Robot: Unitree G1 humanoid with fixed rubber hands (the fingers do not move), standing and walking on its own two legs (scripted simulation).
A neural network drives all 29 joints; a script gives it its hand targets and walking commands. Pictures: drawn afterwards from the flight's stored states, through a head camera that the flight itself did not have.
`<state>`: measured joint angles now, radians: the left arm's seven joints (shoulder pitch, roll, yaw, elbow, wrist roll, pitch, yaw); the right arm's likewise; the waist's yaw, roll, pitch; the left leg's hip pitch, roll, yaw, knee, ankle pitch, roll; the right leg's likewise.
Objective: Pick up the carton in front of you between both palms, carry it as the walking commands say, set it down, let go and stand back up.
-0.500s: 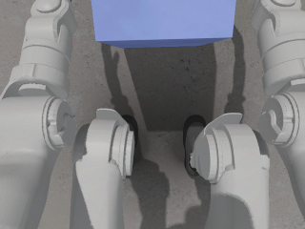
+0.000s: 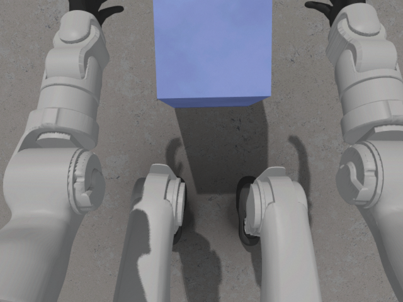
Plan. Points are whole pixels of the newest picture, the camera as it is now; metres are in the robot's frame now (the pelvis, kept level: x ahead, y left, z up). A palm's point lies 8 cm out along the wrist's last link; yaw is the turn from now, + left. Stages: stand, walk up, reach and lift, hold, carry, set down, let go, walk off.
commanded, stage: set down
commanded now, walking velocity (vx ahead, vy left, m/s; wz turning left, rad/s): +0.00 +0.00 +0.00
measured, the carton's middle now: (211, 59) +0.54 +0.01 -0.31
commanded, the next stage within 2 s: let go in 0.64 s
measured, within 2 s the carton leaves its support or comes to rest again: neither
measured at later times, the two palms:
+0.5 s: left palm out of the picture +0.55 +0.21 +0.04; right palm out of the picture +0.57 -0.19 +0.04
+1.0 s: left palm out of the picture +0.47 +0.22 +0.14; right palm out of the picture +0.47 -0.21 +0.14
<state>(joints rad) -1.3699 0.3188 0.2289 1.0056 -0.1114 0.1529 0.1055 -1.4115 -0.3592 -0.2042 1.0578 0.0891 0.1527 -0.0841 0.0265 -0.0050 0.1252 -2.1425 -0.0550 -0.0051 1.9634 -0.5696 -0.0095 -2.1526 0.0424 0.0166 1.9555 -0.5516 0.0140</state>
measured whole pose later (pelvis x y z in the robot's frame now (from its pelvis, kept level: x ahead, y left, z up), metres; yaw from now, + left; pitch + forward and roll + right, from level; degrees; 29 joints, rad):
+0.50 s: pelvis +0.02 +0.00 +0.13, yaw +0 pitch +48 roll +1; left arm -1.21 0.31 0.29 0.86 -0.07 0.20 0.04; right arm -1.26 -0.32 -0.25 0.91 0.03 0.20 -0.05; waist 0.03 -0.01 -0.04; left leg -1.84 -0.04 -0.02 1.45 -0.45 -0.01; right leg -1.86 0.04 0.03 1.45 -0.43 0.00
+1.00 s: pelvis +0.07 +0.00 +0.26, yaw -1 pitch +39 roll +0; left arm -0.66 0.22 0.25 0.65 0.08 0.13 -0.05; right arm -0.68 -0.20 -0.24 0.66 -0.09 0.14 0.00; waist 0.02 0.00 -0.06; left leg -1.27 -0.03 -0.03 0.90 -0.31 0.00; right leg -1.27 0.03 0.04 0.88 -0.29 0.01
